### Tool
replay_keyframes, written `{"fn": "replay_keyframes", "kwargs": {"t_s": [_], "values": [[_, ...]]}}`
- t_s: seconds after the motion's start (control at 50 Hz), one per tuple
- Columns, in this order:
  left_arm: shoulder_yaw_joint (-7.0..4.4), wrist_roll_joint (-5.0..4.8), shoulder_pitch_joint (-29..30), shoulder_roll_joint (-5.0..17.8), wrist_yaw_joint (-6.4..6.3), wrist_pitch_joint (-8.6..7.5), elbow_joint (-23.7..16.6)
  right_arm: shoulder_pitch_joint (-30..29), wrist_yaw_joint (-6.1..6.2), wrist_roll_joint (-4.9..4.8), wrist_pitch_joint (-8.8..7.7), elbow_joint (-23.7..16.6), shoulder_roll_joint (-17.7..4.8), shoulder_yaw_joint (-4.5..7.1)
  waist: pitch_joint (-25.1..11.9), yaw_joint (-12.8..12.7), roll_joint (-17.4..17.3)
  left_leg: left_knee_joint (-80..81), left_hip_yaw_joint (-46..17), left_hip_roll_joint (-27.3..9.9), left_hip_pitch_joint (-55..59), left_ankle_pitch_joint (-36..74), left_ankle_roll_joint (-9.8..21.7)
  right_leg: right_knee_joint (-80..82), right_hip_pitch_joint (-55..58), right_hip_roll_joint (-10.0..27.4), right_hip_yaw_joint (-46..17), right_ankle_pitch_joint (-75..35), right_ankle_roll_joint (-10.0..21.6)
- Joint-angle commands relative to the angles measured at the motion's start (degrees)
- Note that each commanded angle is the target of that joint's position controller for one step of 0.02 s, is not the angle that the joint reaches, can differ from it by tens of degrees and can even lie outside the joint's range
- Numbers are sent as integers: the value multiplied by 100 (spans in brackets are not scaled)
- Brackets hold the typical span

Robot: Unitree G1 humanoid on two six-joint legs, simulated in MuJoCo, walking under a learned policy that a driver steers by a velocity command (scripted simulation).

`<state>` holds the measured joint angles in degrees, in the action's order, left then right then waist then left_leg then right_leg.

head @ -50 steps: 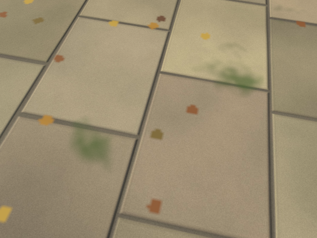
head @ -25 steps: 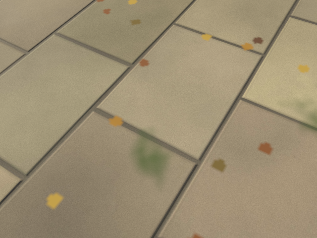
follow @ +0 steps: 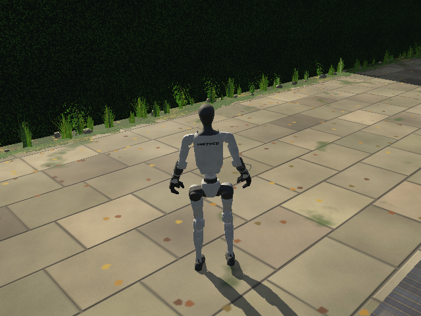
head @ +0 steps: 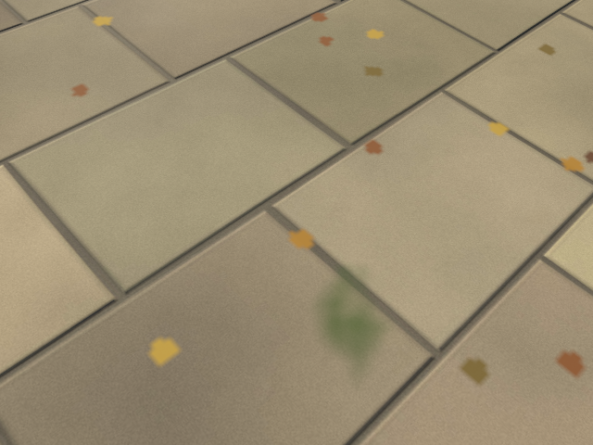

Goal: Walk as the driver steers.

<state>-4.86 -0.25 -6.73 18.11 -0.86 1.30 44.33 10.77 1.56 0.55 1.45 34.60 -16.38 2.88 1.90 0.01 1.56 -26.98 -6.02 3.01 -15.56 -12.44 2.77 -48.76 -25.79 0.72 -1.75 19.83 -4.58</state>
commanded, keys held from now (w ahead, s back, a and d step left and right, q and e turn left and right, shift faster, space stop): no key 0.12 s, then w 0.20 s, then w+e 0.04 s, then e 0.64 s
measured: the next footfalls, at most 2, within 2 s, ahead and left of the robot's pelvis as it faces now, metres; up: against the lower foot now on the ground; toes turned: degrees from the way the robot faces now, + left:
right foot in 0.12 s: +0.04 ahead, -0.15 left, +0.00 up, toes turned +2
left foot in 0.44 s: +0.10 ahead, +0.12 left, +0.00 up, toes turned +0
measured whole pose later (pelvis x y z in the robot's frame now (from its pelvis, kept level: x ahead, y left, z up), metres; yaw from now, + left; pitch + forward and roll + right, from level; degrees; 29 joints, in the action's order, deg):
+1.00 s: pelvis +0.15 -0.02 -0.01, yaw -17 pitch +2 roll +1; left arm -4.0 -0.7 -7.9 17.8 0.5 1.2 34.9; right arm 7.7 1.3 0.3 -0.2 40.3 -18.0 3.8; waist 4.5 -0.3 -1.2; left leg -66.0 -1.3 -0.6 -27.9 -29.1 -3.6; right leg -29.2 -21.9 -3.2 -1.1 9.6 3.8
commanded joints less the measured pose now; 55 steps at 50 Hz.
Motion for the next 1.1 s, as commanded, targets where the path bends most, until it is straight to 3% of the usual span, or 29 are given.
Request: {"fn": "replay_keyframes", "kwargs": {"t_s": [0.02,0.06,0.1,0.12,0.14,0.16,0.18,0.2,0.24,0.32,0.38,0.42,0.44,0.46,0.48,0.5,0.56,0.62,0.68,0.78,0.84,0.86,0.88,0.9,0.92,0.94,0.96,1.02,1.1], "values": [[-41,-35,287,409,58,-107,-457,10,-36,16,-24,-277,-940,254,-550,202,-1081,523,-1359,-1451,600,1641,1088,621,230,40,26,228,47],[-23,-39,175,382,90,-138,-440,-100,-69,-21,-16,-225,-852,208,-529,132,-1021,390,-1475,-1412,557,1779,1047,1236,559,24,52,91,118],[24,35,-125,272,131,-202,-347,-200,-72,-92,-28,-146,-682,135,-550,-130,-818,230,-1380,-1163,317,1605,734,2721,1405,29,87,-1285,277],[10,131,-240,465,118,-229,-355,-15,-63,-21,-73,-96,-541,89,-698,-54,-528,74,-1233,-919,71,1037,414,2824,1983,438,-300,-2136,431],[-38,195,-351,832,98,-231,-378,346,-83,108,-123,-34,-394,50,-925,220,378,-461,-639,-314,-251,-327,85,2685,2356,1137,-895,-2761,773],[19,152,-189,634,112,-227,-242,316,-78,103,-140,-43,-308,30,-824,325,985,-356,-95,-78,-181,-997,-169,2904,1759,1337,-1281,-1118,1310],[31,71,-71,534,116,-233,-327,-20,-64,90,-149,-41,-545,75,-520,90,944,-647,165,-27,-229,-1086,-267,3255,1508,1190,-1414,590,1382],[-14,59,-262,698,85,-232,-266,-365,-56,15,-162,-103,-649,136,-210,-124,1019,-1038,427,78,-612,-1186,-273,3542,1487,1243,-1666,1598,1397],[-63,19,-595,922,9,-282,-179,-579,-69,-69,-209,-191,-653,172,308,-282,1133,-1632,415,-153,-1264,-1409,-252,3891,1498,1677,-2252,1923,1636],[-56,-114,-827,827,-36,-331,-135,-528,-216,-176,-446,-112,-366,120,250,-324,776,-1456,491,-399,-1589,-1565,-120,3899,2072,1524,-1850,1067,1613],[-47,-165,-556,841,33,-220,-201,-151,-290,-111,-573,123,-236,137,54,9,671,121,916,-36,165,-188,-138,3493,1265,964,-1122,-285,1493],[45,-109,-532,541,51,-209,-254,444,-236,-43,-535,276,-424,225,-429,294,489,574,709,-210,1552,588,-160,2797,820,703,-923,-1217,1121],[172,-9,-369,127,68,-258,-384,876,-140,-2,-499,268,-764,303,-766,455,-184,649,-96,-1047,2286,1188,-8,1760,314,242,-528,-703,684],[242,-14,-477,-45,21,-317,-609,890,-105,65,-408,239,-1411,457,-830,323,-1702,832,-1408,-2124,2328,1535,674,688,-519,-245,118,703,326],[100,-52,-395,445,-12,-317,-588,1073,-80,62,-395,256,-1165,427,-646,534,-1428,950,-1900,-2565,2156,1791,1226,-553,-983,-75,-170,1751,188],[-13,-116,-535,671,8,-286,-527,969,-63,46,-415,259,-957,348,-447,397,-1083,872,-1605,-2498,2069,2072,1212,-1248,-1260,15,-424,1678,206],[-64,-123,-645,520,14,-109,-400,284,-26,-31,-453,160,-713,264,-152,103,-866,957,-345,-2017,1668,2889,800,-1306,-1297,233,-377,584,176],[6,-110,-433,223,78,-28,-587,137,73,29,-388,193,-756,292,-130,63,-858,1113,362,-1828,1298,3209,837,-796,-981,203,6,-85,1],[66,-87,-108,101,187,11,-854,43,116,-16,-300,243,-877,333,-191,128,-851,1089,747,-1838,1221,3112,859,62,-615,262,194,-497,25],[-37,-81,130,323,363,69,-1187,-56,30,-186,-248,318,-1069,410,-285,117,-806,547,998,-2014,1281,3299,734,904,-129,144,489,-560,383],[-232,-45,-611,601,321,68,-1094,-109,-8,-288,-287,367,-970,396,-730,-323,-543,-1066,1465,-1599,964,3749,287,2112,1296,-324,722,-1441,832],[-390,-32,-1081,1102,184,61,-1093,148,-32,-136,-337,357,-806,340,-1125,-480,234,-2392,1625,-1182,-126,2195,-192,2290,2635,284,-287,-3712,1229],[-433,112,-1006,1707,94,0,-1278,293,-45,196,-366,85,-331,155,-1536,-142,1549,-4420,1338,-132,-1999,-2844,-673,2266,3684,2049,-2950,-5646,2620],[-299,82,-1081,1332,139,-92,-1324,82,-102,110,-364,201,-660,213,-2177,-489,746,-5115,74,-192,-2016,-3012,-718,2418,3617,2198,-3085,-5535,3016],[-283,60,-717,1218,165,-148,-1295,-66,-115,-125,-340,73,-837,240,-1753,-342,712,-5128,50,-294,-2352,-2517,-671,2719,3125,2063,-2805,-4001,2934],[-226,-66,-376,968,158,-164,-1284,-180,-59,-109,-297,151,-912,273,-1092,-190,262,-4632,67,-534,-2362,-2083,-615,2857,2534,1602,-2293,-2968,2413],[-176,-110,-93,804,107,-122,-1322,-305,16,-16,-245,155,-932,298,-807,-100,162,-4167,65,-615,-2240,-1674,-623,2933,2038,1330,-2006,-2460,2095],[-186,17,120,888,9,-36,-1407,-64,24,27,-176,249,-682,243,-745,123,373,-3263,276,-374,-1375,-1153,-748,2990,1187,873,-1510,-2677,1913],[-253,-29,-12,1001,-76,13,-1365,-191,16,-9,-194,243,-489,149,-907,-3,511,-2176,187,-243,-998,-823,-815,2907,1113,781,-1703,-2026,1862]]}}
Velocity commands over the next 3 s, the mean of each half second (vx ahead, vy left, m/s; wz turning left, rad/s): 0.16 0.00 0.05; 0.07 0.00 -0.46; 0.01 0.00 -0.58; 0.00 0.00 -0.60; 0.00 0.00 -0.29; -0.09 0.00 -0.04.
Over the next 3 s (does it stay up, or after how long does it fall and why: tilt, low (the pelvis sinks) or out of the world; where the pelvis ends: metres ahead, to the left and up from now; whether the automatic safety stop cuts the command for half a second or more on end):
stays up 0.15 0.01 -0.02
